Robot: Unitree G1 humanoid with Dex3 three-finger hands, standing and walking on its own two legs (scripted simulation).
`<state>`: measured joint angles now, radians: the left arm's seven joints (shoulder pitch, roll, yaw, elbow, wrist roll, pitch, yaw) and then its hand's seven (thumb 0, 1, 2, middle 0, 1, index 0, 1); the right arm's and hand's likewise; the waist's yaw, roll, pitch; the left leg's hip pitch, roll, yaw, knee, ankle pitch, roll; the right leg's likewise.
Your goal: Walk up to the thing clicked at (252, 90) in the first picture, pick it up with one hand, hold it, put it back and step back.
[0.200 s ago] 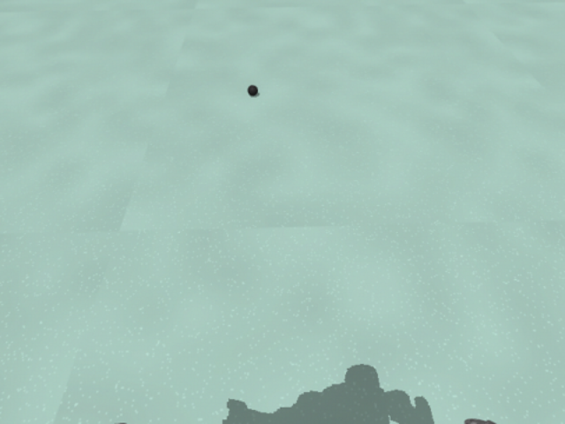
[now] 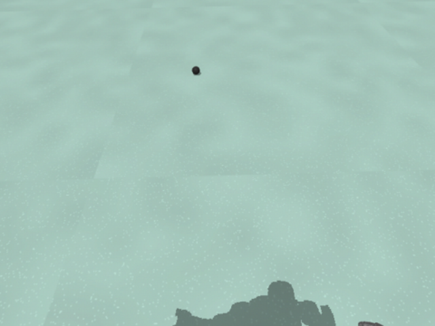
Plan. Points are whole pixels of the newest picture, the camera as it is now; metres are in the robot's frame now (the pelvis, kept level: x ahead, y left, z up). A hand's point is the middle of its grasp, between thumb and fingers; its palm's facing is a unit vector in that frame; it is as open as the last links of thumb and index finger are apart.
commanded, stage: stand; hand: left
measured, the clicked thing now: (195, 70) +2.06 +0.21 -0.75
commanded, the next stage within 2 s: walk up in 0.92 s
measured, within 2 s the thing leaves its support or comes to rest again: neither
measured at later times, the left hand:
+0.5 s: hand out of the picture +0.08 +0.25 -0.16, palm faces -0.02 -0.94 -0.34, open 7.4 cm
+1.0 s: hand out of the picture +0.08 +0.26 -0.15, palm faces -0.01 -0.95 -0.32, open 7.4 cm
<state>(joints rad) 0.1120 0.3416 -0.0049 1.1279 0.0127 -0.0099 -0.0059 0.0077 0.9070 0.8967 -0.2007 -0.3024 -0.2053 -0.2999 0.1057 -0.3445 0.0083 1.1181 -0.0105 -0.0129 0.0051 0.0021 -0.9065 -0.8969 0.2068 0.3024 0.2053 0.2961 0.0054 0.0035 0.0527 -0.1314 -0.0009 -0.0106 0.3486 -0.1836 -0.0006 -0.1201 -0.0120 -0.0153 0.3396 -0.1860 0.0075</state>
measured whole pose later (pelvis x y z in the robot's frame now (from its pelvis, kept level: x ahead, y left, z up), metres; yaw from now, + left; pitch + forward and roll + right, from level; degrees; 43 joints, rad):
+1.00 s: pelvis +0.01 +0.00 +0.00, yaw +0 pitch -1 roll +0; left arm 0.16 0.36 0.04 1.08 0.03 -0.02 -0.05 0.01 0.91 0.90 -0.20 -0.30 -0.21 -0.30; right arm 0.16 -0.36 -0.03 1.08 -0.03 -0.03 0.05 0.00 -0.91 -0.90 0.21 0.30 0.21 0.30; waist 0.01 0.00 0.00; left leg -0.17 0.00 -0.01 0.47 -0.40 0.04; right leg -0.17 -0.01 -0.01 0.46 -0.41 -0.03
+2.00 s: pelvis +0.50 +0.00 -0.01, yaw -2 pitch -3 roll -2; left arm 0.29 0.40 0.06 0.93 0.01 -0.08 -0.07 0.01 0.90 0.90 -0.20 -0.30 -0.21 -0.30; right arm 0.23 -0.44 -0.08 0.88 -0.02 -0.05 0.09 0.00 -0.91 -0.90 0.21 0.30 0.20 0.30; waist 0.03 0.05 0.05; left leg -0.58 0.14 0.00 0.80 -0.16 -0.01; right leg -0.08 0.01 -0.09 0.40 -0.28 -0.03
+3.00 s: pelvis +1.04 -0.01 -0.01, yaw -2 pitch -3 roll -2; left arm 0.33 0.41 0.06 0.87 0.02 -0.09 -0.05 0.01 0.90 0.90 -0.20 -0.30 -0.21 -0.30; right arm 0.24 -0.43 -0.06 0.88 -0.02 -0.04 0.08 0.00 -0.91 -0.90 0.21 0.30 0.20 0.30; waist 0.04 0.04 0.08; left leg -0.53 0.09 -0.01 0.68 -0.12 0.00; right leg -0.06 0.02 -0.12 0.42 -0.32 -0.03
